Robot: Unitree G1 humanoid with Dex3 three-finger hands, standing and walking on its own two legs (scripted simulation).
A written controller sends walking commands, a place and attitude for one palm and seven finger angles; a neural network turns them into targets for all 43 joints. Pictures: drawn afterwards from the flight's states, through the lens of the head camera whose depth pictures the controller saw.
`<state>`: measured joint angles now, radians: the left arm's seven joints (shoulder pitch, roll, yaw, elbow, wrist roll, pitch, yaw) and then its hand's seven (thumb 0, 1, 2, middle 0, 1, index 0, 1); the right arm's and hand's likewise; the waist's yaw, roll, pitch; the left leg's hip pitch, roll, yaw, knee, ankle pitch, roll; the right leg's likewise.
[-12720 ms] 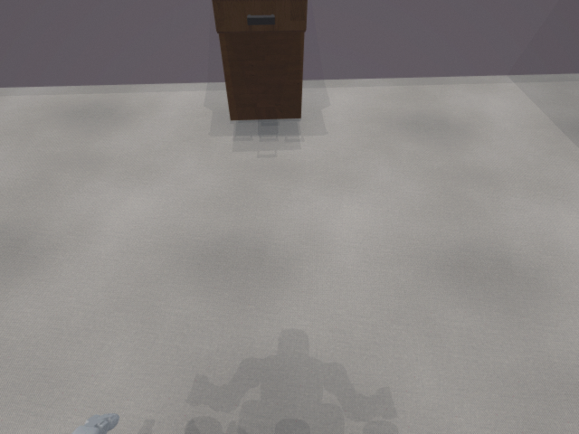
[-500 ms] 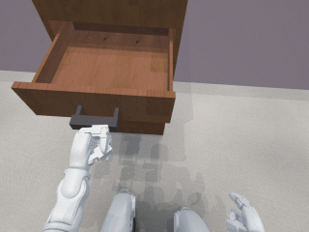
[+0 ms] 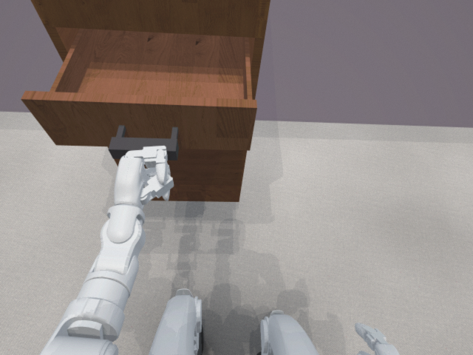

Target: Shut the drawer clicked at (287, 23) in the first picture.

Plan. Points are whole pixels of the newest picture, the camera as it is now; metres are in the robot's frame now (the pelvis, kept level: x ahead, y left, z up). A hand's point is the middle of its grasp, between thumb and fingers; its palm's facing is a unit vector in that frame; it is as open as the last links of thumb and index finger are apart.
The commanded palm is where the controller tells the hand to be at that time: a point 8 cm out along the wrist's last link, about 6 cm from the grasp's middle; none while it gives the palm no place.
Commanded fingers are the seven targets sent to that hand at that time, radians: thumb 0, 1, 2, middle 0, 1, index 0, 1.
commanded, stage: push the drawer shut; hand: left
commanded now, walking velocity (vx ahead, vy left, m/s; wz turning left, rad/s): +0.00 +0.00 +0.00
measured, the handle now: (146, 139) +0.48 +0.17 +0.04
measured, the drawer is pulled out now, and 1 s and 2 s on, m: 0.20 0.06 0.00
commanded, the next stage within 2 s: none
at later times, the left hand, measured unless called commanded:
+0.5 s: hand (173, 144) +0.47 +0.12 +0.04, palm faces +0.00 -1.00 -0.05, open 2.9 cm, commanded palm +0.47 +0.16 +0.05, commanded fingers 0.00 0.90 0.90 -1.40 -1.60 -1.40 -1.60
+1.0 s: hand (176, 118) +0.54 +0.12 +0.04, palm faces +0.01 -1.00 -0.04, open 2.8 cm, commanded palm +0.54 +0.15 +0.05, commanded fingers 0.00 0.90 0.90 -1.40 -1.60 -1.40 -1.60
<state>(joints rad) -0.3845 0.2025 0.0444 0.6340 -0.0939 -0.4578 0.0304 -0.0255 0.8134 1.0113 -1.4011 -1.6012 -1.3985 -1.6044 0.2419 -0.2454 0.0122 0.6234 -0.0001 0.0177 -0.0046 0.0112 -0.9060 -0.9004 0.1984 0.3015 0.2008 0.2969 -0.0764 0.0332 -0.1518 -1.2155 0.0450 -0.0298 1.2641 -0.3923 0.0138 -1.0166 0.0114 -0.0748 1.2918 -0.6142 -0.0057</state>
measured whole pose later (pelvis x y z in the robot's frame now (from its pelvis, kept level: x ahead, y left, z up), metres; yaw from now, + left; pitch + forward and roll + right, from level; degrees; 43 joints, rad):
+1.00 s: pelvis +0.01 +0.00 -0.02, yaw -2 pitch +26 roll -5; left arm -0.93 0.38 0.29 1.17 -0.03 -0.48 -0.04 -0.04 0.80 0.99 -1.40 -1.60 -1.40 -1.60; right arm 0.34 -0.25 0.01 0.67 -0.04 0.06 0.03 0.01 -0.91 -0.90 0.20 0.30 0.20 0.30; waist -0.17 0.05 -0.15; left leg -1.38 0.07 -0.04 1.34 -0.43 0.01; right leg -1.17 0.04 -0.08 1.35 -0.63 -0.01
